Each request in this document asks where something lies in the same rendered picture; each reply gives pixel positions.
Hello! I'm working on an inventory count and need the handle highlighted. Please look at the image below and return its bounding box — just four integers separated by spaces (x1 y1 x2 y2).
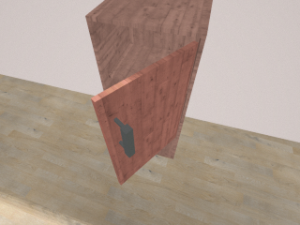
113 117 135 158

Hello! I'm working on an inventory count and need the cupboard door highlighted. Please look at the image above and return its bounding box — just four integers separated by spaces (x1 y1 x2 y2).
91 40 199 185

